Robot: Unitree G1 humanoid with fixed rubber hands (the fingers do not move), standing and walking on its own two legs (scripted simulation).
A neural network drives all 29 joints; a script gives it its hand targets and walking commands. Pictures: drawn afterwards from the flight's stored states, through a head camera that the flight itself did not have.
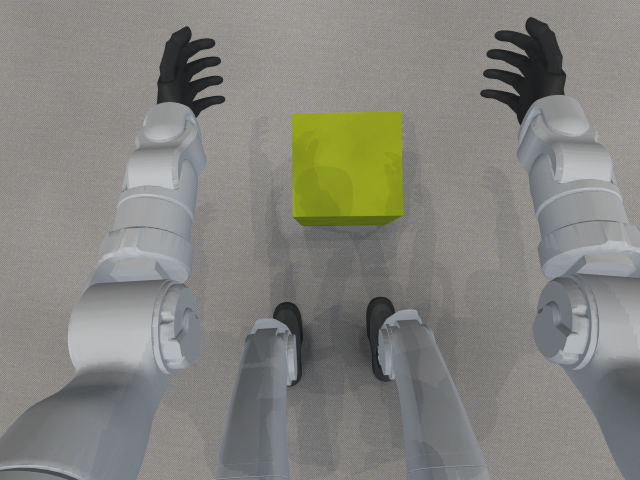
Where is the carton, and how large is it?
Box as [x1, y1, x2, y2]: [292, 112, 402, 225]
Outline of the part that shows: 400,112 292,113 292,213 293,217 302,225 385,224 402,215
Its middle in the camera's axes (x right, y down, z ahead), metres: +0.05 -0.14 +0.86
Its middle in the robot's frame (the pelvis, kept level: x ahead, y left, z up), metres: +0.51 -0.04 -0.52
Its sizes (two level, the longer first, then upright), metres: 0.210 0.200 0.250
